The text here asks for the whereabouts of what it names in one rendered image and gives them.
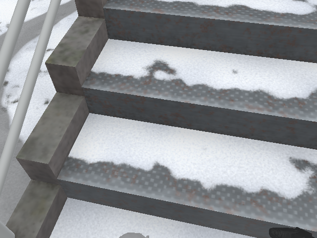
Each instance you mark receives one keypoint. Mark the right robot hand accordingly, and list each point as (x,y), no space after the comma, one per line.
(285,232)

